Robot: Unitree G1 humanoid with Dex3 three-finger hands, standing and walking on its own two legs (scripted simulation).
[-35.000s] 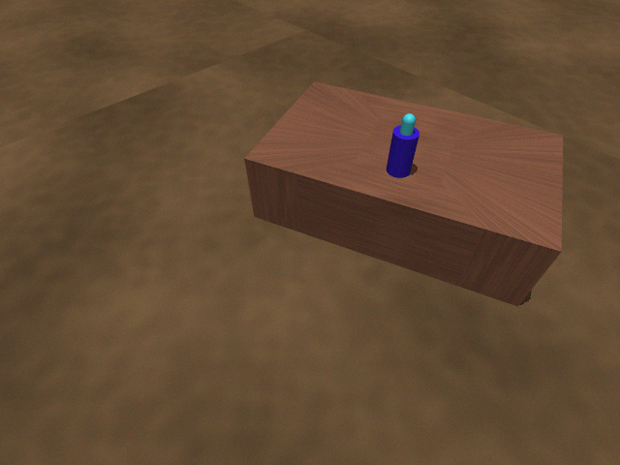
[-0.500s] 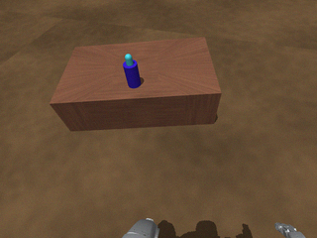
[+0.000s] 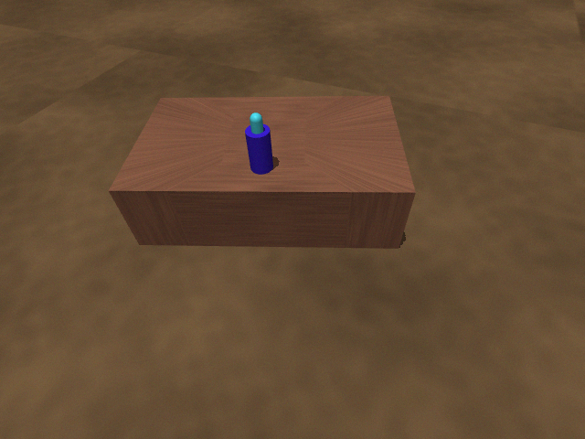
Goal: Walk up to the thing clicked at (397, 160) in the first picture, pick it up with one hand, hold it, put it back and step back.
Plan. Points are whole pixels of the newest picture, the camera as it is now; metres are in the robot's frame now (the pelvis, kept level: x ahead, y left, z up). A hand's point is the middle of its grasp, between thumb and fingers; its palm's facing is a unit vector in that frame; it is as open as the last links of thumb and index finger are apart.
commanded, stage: step back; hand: left
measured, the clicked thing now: (258, 142) +1.13 +0.19 -0.31
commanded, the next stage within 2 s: stand in 0.58 s
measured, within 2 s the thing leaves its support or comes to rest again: neither
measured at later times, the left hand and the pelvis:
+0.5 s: hand out of the picture +0.14 +0.30 -0.14, palm faces +0.01 -0.93 -0.36, open 7.4 cm; pelvis +0.05 +0.03 +0.01, yaw -1 degrees
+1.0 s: hand out of the picture +0.11 +0.28 -0.13, palm faces -0.03 -0.94 -0.34, open 7.4 cm; pelvis +0.03 +0.03 +0.02, yaw -1 degrees
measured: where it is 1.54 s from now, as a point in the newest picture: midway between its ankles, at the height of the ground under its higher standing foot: outside the picture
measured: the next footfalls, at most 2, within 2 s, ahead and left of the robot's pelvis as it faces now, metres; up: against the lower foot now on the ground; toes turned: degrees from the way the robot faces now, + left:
left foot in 0.22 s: +0.10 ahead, +0.16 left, +0.00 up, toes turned +1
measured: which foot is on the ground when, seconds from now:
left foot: up 0.00-0.20, down 0.22-1.00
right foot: down 0.00-1.00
